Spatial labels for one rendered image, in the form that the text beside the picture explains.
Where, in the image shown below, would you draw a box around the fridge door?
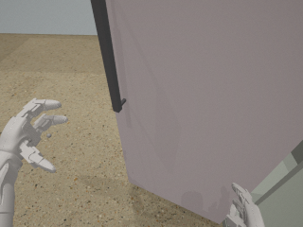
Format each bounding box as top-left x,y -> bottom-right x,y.
105,0 -> 303,224

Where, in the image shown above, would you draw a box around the robot right hand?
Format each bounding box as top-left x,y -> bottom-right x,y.
226,183 -> 265,227

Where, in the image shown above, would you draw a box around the left robot forearm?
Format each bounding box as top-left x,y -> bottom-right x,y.
0,150 -> 23,227

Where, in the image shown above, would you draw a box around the handle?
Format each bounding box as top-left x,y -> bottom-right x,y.
90,0 -> 127,113

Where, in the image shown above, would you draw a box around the robot left hand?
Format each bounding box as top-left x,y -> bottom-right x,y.
0,97 -> 68,173

